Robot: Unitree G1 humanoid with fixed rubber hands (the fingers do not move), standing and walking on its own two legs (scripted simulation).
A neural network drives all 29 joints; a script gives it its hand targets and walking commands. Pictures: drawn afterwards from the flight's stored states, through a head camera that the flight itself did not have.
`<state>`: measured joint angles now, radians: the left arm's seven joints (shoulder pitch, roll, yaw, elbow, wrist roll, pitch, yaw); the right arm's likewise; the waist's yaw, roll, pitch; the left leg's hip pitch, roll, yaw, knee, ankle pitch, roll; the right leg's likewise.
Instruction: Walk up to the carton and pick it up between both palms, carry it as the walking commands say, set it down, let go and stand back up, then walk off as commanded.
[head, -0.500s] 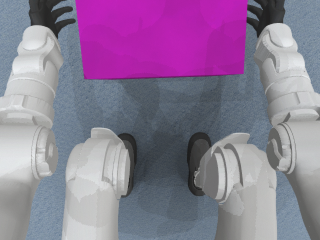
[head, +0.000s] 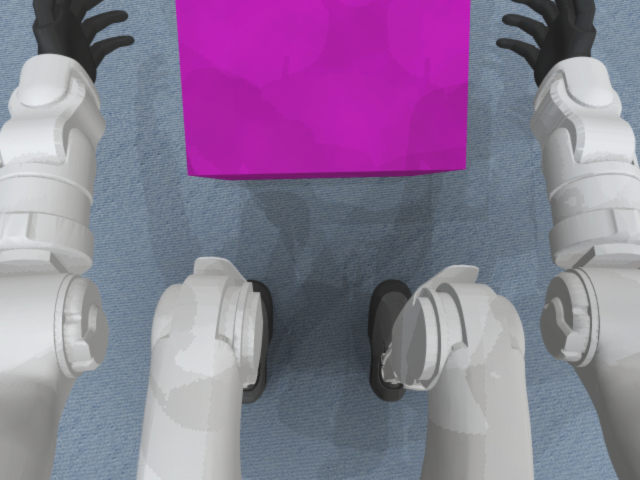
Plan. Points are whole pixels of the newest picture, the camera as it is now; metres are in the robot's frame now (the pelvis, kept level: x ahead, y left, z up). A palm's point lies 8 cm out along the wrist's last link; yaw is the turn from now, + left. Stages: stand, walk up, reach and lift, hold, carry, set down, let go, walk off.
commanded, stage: set down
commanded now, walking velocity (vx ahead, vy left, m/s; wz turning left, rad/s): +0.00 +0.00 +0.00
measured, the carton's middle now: (322, 96) +0.52 +0.01 -0.27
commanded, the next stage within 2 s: let go in 1.16 s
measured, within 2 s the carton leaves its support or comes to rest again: neither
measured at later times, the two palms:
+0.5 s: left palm out of the picture +0.51 +0.26 +0.02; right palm out of the picture +0.53 -0.23 +0.01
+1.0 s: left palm out of the picture +0.52 +0.27 +0.17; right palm out of the picture +0.54 -0.23 +0.17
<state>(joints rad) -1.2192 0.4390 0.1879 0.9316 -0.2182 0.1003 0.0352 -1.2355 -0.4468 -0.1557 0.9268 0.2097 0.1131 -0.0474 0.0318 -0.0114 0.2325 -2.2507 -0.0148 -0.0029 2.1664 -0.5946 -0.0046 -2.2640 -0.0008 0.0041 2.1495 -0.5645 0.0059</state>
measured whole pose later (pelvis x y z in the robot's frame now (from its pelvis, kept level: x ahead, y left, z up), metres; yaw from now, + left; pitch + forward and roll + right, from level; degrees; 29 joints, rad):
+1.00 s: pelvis +0.04 +0.00 +0.26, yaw +0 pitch +46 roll +0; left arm -0.95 0.40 0.32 0.78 -0.10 0.18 -0.13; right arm -0.98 -0.38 -0.28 0.78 0.07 0.20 0.09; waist 0.03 -0.01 -0.10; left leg -1.60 -0.02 -0.02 1.16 -0.36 -0.01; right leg -1.61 0.01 0.02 1.15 -0.34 0.01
